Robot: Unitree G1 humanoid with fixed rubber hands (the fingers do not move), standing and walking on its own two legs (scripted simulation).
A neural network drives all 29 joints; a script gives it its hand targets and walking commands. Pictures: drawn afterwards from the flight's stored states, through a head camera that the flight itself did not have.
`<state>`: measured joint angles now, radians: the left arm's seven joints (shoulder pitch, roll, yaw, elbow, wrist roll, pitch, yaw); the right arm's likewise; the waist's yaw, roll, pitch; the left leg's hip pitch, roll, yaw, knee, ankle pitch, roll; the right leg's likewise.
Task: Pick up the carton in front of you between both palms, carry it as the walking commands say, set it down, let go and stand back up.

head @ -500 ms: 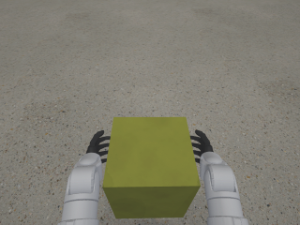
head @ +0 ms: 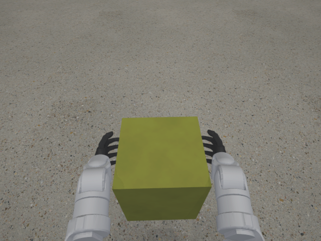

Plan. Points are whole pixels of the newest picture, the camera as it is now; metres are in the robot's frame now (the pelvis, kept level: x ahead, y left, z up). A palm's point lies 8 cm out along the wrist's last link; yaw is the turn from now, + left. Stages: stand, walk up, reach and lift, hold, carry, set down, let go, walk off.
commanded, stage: set down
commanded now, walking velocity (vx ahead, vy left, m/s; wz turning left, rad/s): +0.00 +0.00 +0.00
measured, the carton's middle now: (160, 171) +0.31 +0.00 -0.05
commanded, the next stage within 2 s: none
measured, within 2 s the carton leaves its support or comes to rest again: neither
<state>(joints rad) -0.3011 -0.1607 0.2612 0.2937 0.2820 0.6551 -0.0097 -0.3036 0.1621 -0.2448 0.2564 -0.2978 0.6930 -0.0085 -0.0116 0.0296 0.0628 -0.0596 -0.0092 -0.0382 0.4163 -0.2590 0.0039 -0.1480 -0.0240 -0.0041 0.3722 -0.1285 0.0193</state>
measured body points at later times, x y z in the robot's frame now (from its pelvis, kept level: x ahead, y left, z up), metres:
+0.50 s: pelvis -0.05 -0.01 -0.08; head +0.19 -0.03 +0.31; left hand +0.38 +0.13 -0.16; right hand +0.36 -0.18 -0.17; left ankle -0.01 +0.12 -0.74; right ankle +0.05 -0.13 -0.74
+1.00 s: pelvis -0.05 -0.01 -0.20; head +0.23 -0.03 +0.15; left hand +0.44 +0.10 -0.30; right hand +0.41 -0.20 -0.30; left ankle -0.01 +0.12 -0.74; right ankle +0.05 -0.14 -0.74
